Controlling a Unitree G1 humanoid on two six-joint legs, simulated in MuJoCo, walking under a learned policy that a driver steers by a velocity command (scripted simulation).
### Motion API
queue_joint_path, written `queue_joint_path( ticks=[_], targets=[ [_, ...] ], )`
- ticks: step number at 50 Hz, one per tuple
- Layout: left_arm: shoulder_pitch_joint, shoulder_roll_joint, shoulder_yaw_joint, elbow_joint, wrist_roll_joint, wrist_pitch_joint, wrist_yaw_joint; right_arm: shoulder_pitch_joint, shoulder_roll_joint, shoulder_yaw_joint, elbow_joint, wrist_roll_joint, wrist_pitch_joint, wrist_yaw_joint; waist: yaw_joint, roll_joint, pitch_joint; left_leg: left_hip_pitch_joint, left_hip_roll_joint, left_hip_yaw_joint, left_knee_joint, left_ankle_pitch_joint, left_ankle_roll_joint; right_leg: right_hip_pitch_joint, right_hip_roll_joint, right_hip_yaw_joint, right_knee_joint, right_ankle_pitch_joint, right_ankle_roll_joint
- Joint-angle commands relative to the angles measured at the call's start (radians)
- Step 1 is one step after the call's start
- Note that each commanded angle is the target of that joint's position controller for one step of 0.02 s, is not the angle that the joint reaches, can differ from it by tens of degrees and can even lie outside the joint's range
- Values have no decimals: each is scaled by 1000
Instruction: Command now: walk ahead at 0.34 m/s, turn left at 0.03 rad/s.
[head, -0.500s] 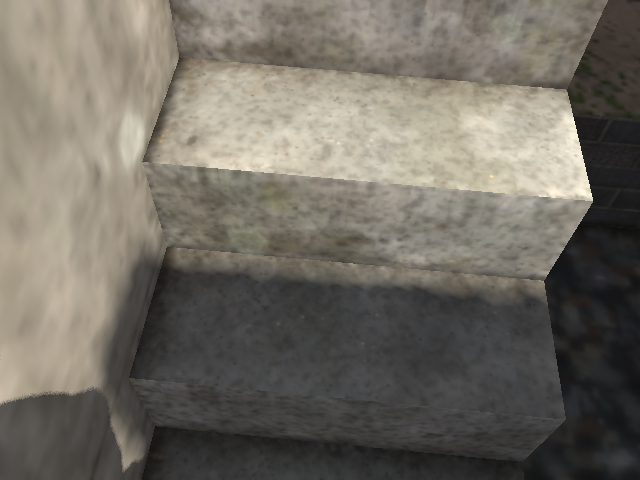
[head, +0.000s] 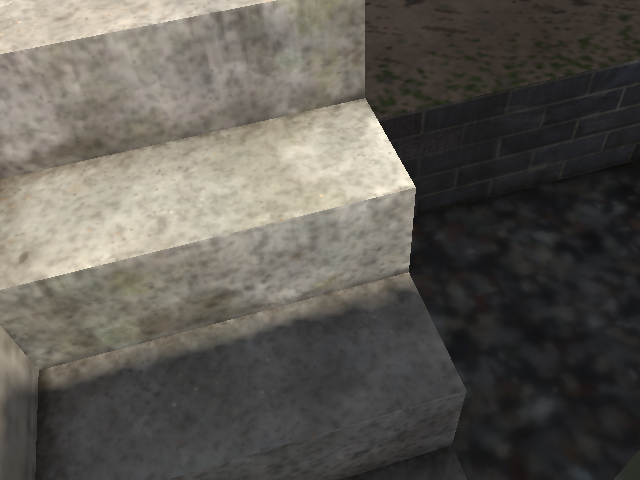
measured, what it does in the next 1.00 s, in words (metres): steps to the left, turning left: left foot, then right foot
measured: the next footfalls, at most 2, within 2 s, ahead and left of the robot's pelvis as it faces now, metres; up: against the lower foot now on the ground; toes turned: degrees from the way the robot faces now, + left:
left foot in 0.02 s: +0.01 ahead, +0.13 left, +0.00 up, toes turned +1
right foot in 0.28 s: +0.03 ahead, -0.06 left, +0.00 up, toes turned +8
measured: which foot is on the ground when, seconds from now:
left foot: up 0.00-0.00, down 0.02-0.30, up 0.32-0.58, down 0.60-1.00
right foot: down 0.00-0.06, up 0.08-0.26, down 0.28-0.60, up 0.62-1.00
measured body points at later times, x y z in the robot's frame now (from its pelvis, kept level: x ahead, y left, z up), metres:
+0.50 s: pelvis +0.04 +0.07 +0.00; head +0.07 +0.09 +0.44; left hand +0.10 +0.35 -0.11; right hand +0.30 -0.09 -0.08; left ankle -0.07 +0.15 -0.57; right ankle -0.01 -0.07 -0.74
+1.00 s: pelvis +0.08 +0.11 +0.02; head +0.12 +0.21 +0.46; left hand +0.20 +0.38 -0.10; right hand +0.34 -0.08 -0.04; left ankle -0.02 +0.20 -0.74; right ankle +0.18 +0.00 -0.51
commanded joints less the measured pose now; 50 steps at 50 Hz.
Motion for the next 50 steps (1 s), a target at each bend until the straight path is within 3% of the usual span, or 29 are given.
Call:
queue_joint_path(
  ticks=[1, 2, 3, 4, 6, 10, 13, 14, 15, 17, 20, 22, 25, 26, 27, 29, 30, 31, 32, 33, 34, 35, 38, 41, 43, 45, 48, 49, 50],
  targets=[
    [11, 51, 5, -57, 17, -44, -16, 88, 26, -1, -15, -18, -25, -4, 17, -221, -60, 249, 21, -16, -474, 147, 76, -25, -189, 89, -135, -166, -138],
    [53, 13, -3, -61, 16, -56, -36, 93, 72, 12, 6, -55, -43, 11, 44, -25, -53, 293, 28, -76, -550, 69, 42, -55, -102, -11, 35, -180, -111],
    [95, -42, -12, -84, 12, -65, -46, 102, 76, 24, -3, -60, -63, 20, 78, 188, -94, 330, 138, -205, -534, 232, 26, -102, -68, -79, 122, -271, -54],
    [55, -26, -19, -116, -4, -70, -56, 0, -3, 5, -48, -47, -58, 26, 73, 394, -50, 227, 163, -316, -675, -25, 74, -131, -12, -183, 60, -189, -28],
    [-88, 3, -15, -133, -25, -104, -52, -129, -5, -16, -120, -26, -44, 31, 54, 252, 74, -53, 119, -378, -747, -171, 123, 1, -34, -246, 123, 9, -30],
    [-50, -44, -26, -113, -22, -148, -10, -37, -62, -63, -146, -21, -45, -17, 36, 92, -43, 120, 83, -376, -639, -78, 171, 7, -18, -325, 102, -71, -11],
    [-40, -18, -18, -113, -40, -169, 23, -1, 9, -62, -143, -30, -40, -24, 24, 91, -26, 190, 29, -330, -484, 206, 185, 39, -69, -288, -112, -107, -13],
    [13, 17, -16, -87, -12, -170, 21, 5, 24, -63, -142, -30, -44, -20, 18, -15, -47, 135, 13, -302, -382, 176, 194, 127, -92, -282, -129, -80, -18],
    [32, 58, -1, -67, 15, -162, 9, -47, 57, -55, -170, 1, -58, -20, 27, -179, -79, -64, -37, -232, -271, 140, 166, 307, -167, -199, -41, 213, -38],
    [66, 79, 16, -49, 41, -151, 5, -24, 45, -49, -159, -3, -59, -32, 43, -378, -166, -359, -54, -119, 20, -145, 150, 498, -403, 30, -73, 262, -179],
    [20, 116, 19, -25, 61, -186, 1, -80, -33, -79, -151, -63, -8, -50, 16, -154, -113, -459, -10, -49, 900, -274, 100, 268, -545, -32, -67, 565, -368],
    [-43, 168, 30, -20, 45, -197, 18, -96, -13, -62, -207, -61, 8, -75, -48, -99, -86, -420, 20, -74, 1038, -276, 84, 140, -471, -221, -107, 559, -280],
    [-160, 194, 5, -53, 12, -184, 28, -93, -27, -48, -200, -49, 34, -61, -111, -24, -42, -147, 9, 34, 441, -201, 82, 27, -296, -515, -53, 815, -90],
    [-112, 220, -4, -49, 0, -162, 33, -103, -61, -62, -213, -14, 38, -60, -94, -79, -88, -41, -58, 71, 217, -113, 73, 78, -264, -520, 41, 1096, -99],
    [-92, 230, -1, -44, 2, -149, 30, -43, -69, -71, -226, 7, 33, -65, -133, -195, -159, 15, -15, 28, 12, -30, 90, 184, -288, -502, 118, 1120, -104],
    [-221, 170, 0, -74, -30, -127, 10, 203, -90, -82, -136, -27, 4, -68, -269, -263, -257, 230, 0, 38, -332, 271, 130, 198, -317, -485, 408, 1109, -110],
    [-261, 97, -19, -116, -49, -108, 0, 262, -125, -94, -71, -64, -18, -64, -296, -122, -168, 289, -72, 77, -589, 469, 126, 69, -238, -512, 683, 747, -100],
    [-232, -4, -48, -163, -23, -112, -12, 220, -152, -97, -44, -92, -21, -49, -205, 133, -11, 351, -61, 0, -464, 832, 112, -327, -83, -465, 1063, -172, -75],
    [-170, -43, -51, -246, -18, -137, 1, 75, -267, -118, -124, -137, -29, -38, -51, 199, -73, 365, 188, -392, -412, 1640, 205, -504, -18, -321, 1425, -137, 11],
    [-60, -23, -54, -209, -8, -153, -2, -39, -285, -122, -180, -127, -26, -57, -8, 126, -253, 345, 329, -450, -487, 1304, 345, -468, -100, -220, 1552, -20, 20],
    [-41, -4, -51, -206, 25, -152, -12, -126, -253, -114, -198, -85, -36, -70, 36, 89, -209, 235, 325, -459, -522, 954, 349, -485, -129, -184, 1575, 3, 14],
    [-181, 39, -40, -276, 23, -160, -5, -225, -252, -104, -205, -107, -46, -51, 39, -50, -136, 314, 331, -534, -528, 949, 291, -662, -139, -151, 1595, 45, 16],
    [-198, 59, -29, -226, 39, -118, 1, -90, -241, -95, -106, -94, -67, -47, 21, -91, -213, 477, 316, -248, -435, 1211, 247, -748, -80, -183, 1707, -99, -13],
    [-285, 3, -36, -224, 8, -88, 25, 37, -269, -106, -49, -105, -69, -47, -72, 37, -201, 624, 334, -127, -403, 1220, 215, -988, 32, -125, 1894, -297, -38],
    [-251, -5, -33, -227, 16, -58, 18, 43, -268, -95, -41, -97, -70, -48, -39, 62, -151, 572, 337, -45, -415, 1131, 177, -1040, 38, -141, 1888, -327, -40],
    [-239, 0, -28, -244, 13, -35, 17, 52, -227, -66, -31, -79, -60, -62, -16, 104, -117, 346, 246, 88, -564, 790, 176, -780, 17, -227, 1537, -273, -59],
    [-280, -53, -49, -281, 31, -6, 16, 74, -217, -60, -22, -87, -36, -68, -24, 187, -90, 404, 223, 133, -662, 742, 171, -746, -40, -331, 1265, -289, -67],
    [-232, -103, -70, -296, 40, -1, 10, 50, -215, -62, -61, -58, -42, -92, -6, 294, -134, 416, 246, 138, -743, 742, 177, -649, -53, -300, 1123, -488, -117],
    [-214, -87, -71, -263, 29, 0, 6, -11, -172, -43, -104, -48, -37, -90, 2, 239, -133, 371, 254, 151, -755, 889, 194, -505, -13, -397, 917, -652, -126]
  ],
)
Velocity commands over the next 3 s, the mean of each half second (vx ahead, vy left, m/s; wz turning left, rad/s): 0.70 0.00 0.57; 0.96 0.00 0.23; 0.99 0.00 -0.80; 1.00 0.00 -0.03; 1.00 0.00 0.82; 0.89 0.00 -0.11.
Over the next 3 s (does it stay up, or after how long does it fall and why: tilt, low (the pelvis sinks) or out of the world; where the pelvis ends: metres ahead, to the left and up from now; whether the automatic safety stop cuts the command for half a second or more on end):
stays up -0.17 0.02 0.00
